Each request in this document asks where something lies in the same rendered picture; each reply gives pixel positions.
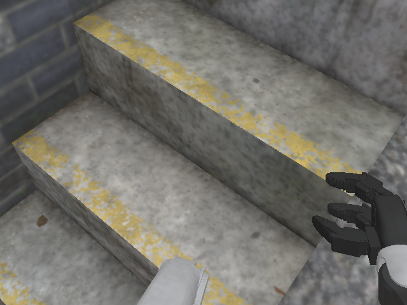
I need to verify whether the robot right forearm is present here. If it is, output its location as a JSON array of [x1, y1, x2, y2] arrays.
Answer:
[[376, 245, 407, 305]]

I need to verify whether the right robot hand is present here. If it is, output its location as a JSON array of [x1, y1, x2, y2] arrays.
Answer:
[[312, 172, 407, 265]]

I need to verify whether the robot left thigh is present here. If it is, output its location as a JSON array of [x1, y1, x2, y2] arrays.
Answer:
[[137, 257, 210, 305]]

